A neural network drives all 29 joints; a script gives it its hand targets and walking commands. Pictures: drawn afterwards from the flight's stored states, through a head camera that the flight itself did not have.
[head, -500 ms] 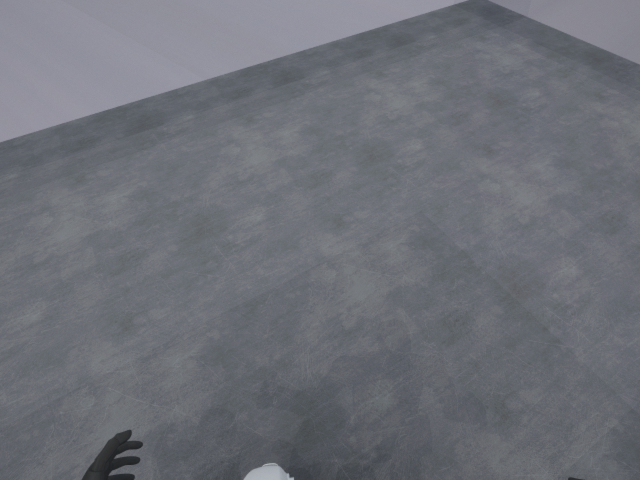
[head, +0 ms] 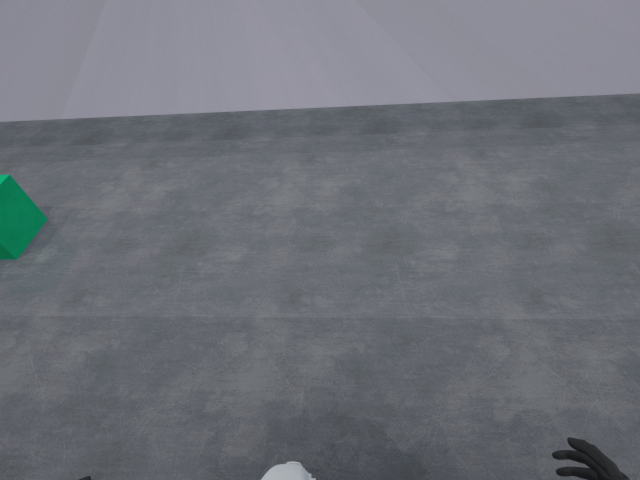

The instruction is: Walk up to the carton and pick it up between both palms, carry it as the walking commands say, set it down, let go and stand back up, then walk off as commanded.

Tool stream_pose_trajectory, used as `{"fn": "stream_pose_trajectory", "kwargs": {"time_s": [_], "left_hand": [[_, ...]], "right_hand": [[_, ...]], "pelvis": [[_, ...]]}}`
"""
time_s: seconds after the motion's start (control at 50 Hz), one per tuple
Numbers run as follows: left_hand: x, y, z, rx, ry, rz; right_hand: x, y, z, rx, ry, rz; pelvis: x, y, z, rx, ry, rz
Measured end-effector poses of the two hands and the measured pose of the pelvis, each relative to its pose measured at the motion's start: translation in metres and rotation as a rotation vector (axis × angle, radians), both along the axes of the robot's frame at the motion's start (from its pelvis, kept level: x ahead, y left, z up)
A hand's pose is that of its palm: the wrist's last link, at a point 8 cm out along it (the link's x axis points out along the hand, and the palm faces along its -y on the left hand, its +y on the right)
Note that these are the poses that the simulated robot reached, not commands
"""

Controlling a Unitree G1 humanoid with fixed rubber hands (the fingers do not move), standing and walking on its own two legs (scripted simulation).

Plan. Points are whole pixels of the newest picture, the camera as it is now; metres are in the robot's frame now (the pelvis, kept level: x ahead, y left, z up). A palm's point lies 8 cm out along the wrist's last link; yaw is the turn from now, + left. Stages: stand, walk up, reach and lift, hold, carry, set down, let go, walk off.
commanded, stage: walk up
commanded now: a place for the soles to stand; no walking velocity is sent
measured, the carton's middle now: out of the picture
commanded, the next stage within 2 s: none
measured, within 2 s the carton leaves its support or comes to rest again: neither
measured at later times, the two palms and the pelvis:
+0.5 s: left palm out of the picture +0.11 +0.42 -0.10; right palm (430, 300) +0.42 -0.13 -0.10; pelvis +0.18 +0.09 -0.02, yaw +24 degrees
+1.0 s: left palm out of the picture +0.17 +0.54 -0.11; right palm (293, 201) +0.68 +0.13 -0.10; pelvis +0.36 +0.26 -0.02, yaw +42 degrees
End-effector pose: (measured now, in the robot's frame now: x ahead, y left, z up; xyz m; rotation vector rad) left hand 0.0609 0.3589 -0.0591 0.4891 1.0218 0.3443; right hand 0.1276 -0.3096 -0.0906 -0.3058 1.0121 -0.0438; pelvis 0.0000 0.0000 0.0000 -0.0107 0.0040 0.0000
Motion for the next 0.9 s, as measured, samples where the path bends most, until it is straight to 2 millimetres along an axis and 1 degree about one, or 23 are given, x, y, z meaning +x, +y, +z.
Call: {"fn": "stream_pose_trajectory", "kwargs": {"time_s": [0.06,0.1,0.14,0.18,0.22,0.24,0.28,0.3,0.34,0.38,0.44,0.48,0.52,0.58,0.62,0.66,0.7,0.74,0.78,0.82,0.86,0.9], "left_hand": [[-0.031,0.020,0.003,0.018,0.036,0.109],[-0.052,0.031,0.001,0.018,0.074,0.177],[-0.070,0.040,-0.005,0.010,0.116,0.241],[-0.085,0.048,-0.014,-0.005,0.160,0.295],[-0.094,0.055,-0.026,-0.027,0.203,0.342],[-0.095,0.056,-0.031,-0.042,0.219,0.361],[-0.086,0.056,-0.038,-0.078,0.228,0.374],[-0.076,0.055,-0.040,-0.094,0.218,0.367],[-0.051,0.054,-0.042,-0.120,0.172,0.350],[-0.022,0.055,-0.044,-0.137,0.117,0.331],[0.018,0.058,-0.044,-0.141,0.063,0.309],[0.040,0.061,-0.043,-0.126,0.038,0.305],[0.054,0.066,-0.042,-0.095,0.002,0.325],[0.062,0.075,-0.032,-0.054,-0.042,0.392],[0.061,0.080,-0.024,-0.041,-0.050,0.445],[0.056,0.085,-0.018,-0.037,-0.036,0.497],[0.048,0.091,-0.015,-0.041,-0.006,0.551],[0.038,0.098,-0.015,-0.051,0.032,0.609],[0.030,0.107,-0.019,-0.065,0.072,0.668],[0.026,0.119,-0.028,-0.079,0.108,0.719],[0.028,0.133,-0.039,-0.095,0.134,0.761],[0.041,0.146,-0.048,-0.120,0.139,0.775]], "right_hand": [[0.060,0.017,0.005,0.007,-0.032,0.090],[0.102,0.035,0.009,0.006,-0.064,0.148],[0.145,0.058,0.013,0.001,-0.099,0.212],[0.188,0.085,0.017,-0.006,-0.141,0.269],[0.225,0.114,0.020,-0.016,-0.190,0.315],[0.240,0.127,0.022,-0.021,-0.215,0.334],[0.259,0.149,0.023,-0.012,-0.245,0.340],[0.264,0.157,0.023,-0.007,-0.241,0.340],[0.268,0.167,0.019,-0.007,-0.205,0.340],[0.270,0.173,0.013,-0.013,-0.154,0.349],[0.276,0.176,0.001,-0.008,-0.092,0.361],[0.286,0.176,-0.008,0.001,-0.065,0.359],[0.302,0.177,-0.020,-0.005,-0.039,0.371],[0.332,0.191,-0.028,-0.032,0.016,0.420],[0.358,0.208,-0.027,-0.032,0.026,0.460],[0.386,0.230,-0.023,-0.026,0.025,0.499],[0.415,0.257,-0.016,-0.018,0.014,0.546],[0.446,0.288,-0.010,-0.009,-0.010,0.596],[0.476,0.323,-0.004,0.001,-0.042,0.642],[0.505,0.358,-0.001,0.003,-0.083,0.678],[0.530,0.390,-0.001,-0.004,-0.144,0.700],[0.545,0.413,-0.003,-0.011,-0.178,0.698]], "pelvis": [[0.017,0.008,-0.001,-0.008,0.001,0.063],[0.030,0.016,-0.003,-0.012,0.003,0.102],[0.043,0.027,-0.006,-0.015,0.006,0.136],[0.058,0.041,-0.012,-0.014,0.014,0.162],[0.073,0.056,-0.019,0.009,0.017,0.184],[0.079,0.063,-0.020,0.020,0.017,0.196],[0.091,0.073,-0.020,0.017,0.018,0.223],[0.097,0.076,-0.018,0.016,0.017,0.239],[0.111,0.082,-0.015,0.018,0.015,0.271],[0.125,0.086,-0.012,0.023,0.011,0.309],[0.149,0.089,-0.014,0.035,0.002,0.359],[0.168,0.091,-0.018,0.040,-0.002,0.389],[0.190,0.095,-0.023,0.023,-0.006,0.439],[0.217,0.105,-0.022,0.005,-0.008,0.511],[0.233,0.115,-0.018,-0.004,-0.018,0.545],[0.248,0.126,-0.013,-0.006,-0.022,0.571],[0.263,0.138,-0.009,-0.002,-0.025,0.594],[0.278,0.152,-0.008,0.000,-0.028,0.618],[0.293,0.169,-0.009,-0.002,-0.027,0.639],[0.308,0.191,-0.015,0.000,-0.022,0.650],[0.320,0.215,-0.025,0.006,-0.018,0.663],[0.329,0.231,-0.029,0.017,-0.013,0.682]]}}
